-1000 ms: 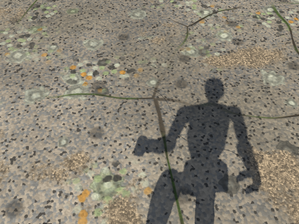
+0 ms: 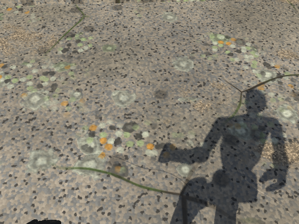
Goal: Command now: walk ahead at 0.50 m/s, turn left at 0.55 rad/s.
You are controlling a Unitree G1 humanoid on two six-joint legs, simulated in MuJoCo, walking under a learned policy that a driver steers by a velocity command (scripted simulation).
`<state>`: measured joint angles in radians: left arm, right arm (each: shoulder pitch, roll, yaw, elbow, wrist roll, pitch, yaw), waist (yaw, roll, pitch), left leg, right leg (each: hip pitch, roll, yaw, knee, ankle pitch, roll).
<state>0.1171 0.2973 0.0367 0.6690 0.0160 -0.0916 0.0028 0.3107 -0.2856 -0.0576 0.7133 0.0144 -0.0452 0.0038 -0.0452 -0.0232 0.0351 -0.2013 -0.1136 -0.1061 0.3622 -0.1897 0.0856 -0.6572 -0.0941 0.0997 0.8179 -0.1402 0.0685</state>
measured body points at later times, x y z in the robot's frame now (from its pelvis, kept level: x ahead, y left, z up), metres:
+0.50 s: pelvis +0.27 -0.04 +0.00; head +0.30 -0.04 +0.45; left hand +0.21 +0.24 -0.12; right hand +0.53 -0.23 -0.09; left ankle +0.34 +0.15 -0.68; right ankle +0.25 -0.16 -0.75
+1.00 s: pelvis +0.51 +0.11 +0.00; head +0.53 +0.12 +0.45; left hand +0.55 +0.41 -0.11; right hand +0.67 -0.13 -0.11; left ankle +0.45 +0.17 -0.75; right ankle +0.69 -0.02 -0.67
